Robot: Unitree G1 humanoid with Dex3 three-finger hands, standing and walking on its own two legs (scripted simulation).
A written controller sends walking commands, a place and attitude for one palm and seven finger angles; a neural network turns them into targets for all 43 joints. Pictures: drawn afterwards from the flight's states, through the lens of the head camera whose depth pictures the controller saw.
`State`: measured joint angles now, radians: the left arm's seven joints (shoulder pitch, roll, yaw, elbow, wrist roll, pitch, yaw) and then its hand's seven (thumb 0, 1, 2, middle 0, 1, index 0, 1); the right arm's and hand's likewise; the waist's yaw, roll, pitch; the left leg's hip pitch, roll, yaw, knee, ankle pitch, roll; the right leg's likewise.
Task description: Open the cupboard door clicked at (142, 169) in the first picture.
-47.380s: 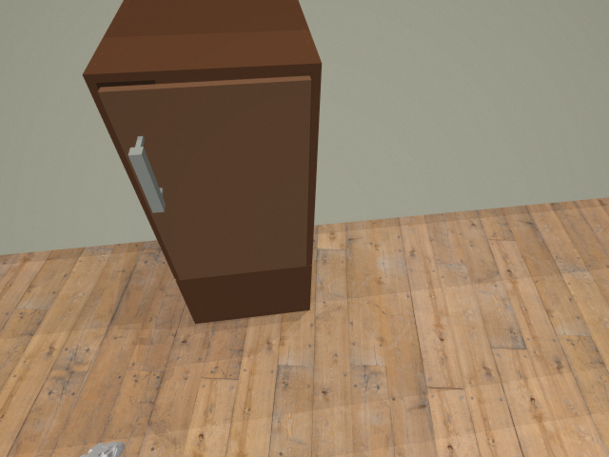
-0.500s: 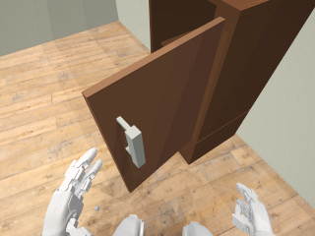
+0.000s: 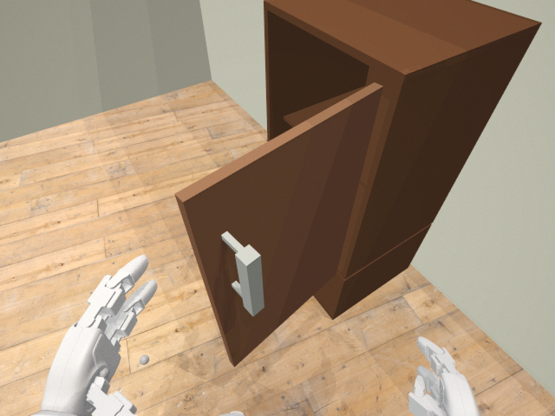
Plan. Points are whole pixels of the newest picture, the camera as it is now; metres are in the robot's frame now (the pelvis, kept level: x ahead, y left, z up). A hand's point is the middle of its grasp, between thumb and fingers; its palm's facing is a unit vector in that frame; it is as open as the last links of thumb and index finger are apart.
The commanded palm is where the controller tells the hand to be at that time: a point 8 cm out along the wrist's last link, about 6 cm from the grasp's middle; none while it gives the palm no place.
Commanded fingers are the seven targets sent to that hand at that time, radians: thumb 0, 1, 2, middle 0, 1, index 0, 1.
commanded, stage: draw the hand back to the body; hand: left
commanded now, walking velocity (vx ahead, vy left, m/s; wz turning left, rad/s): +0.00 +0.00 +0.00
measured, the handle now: (242, 274) +0.32 +0.08 +0.03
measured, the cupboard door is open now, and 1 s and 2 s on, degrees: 99 99 99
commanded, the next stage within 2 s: step back with the hand held close in 1.14 s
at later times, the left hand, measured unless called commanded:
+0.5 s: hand (50, 293) +0.21 +0.25 +0.17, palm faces +0.33 -0.85 -0.41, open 12.2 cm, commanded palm +0.16 +0.29 +0.19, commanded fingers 0.00 0.48 0.72 -0.19 -0.30 -0.19 -0.30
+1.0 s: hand (27, 264) +0.22 +0.25 +0.21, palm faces +0.42 -0.82 -0.40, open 7.6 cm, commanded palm +0.17 +0.29 +0.23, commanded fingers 0.00 0.90 0.90 -0.20 -0.30 -0.20 -0.30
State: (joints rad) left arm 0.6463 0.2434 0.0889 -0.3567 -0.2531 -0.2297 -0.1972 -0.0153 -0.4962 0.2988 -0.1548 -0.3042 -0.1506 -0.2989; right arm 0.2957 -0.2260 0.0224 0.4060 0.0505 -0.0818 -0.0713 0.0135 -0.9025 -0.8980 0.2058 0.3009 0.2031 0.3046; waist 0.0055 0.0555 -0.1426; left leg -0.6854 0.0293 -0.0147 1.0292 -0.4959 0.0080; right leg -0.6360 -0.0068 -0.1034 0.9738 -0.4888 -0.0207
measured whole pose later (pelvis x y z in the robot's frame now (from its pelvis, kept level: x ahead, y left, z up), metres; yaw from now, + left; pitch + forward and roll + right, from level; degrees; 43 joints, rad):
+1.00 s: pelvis +0.03 +0.00 +0.07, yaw -1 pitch -4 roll +0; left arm 0.49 0.32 0.31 -0.40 -0.06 -0.03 0.11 0.01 0.86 0.88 -0.21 -0.31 -0.21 -0.30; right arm 0.19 -0.24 0.02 0.62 0.00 -0.07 -0.08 0.01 -0.90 -0.90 0.21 0.30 0.20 0.30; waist 0.07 0.06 0.02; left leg -0.08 0.01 0.03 0.41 -0.26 0.01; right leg -0.06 0.00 -0.06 0.39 -0.25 -0.01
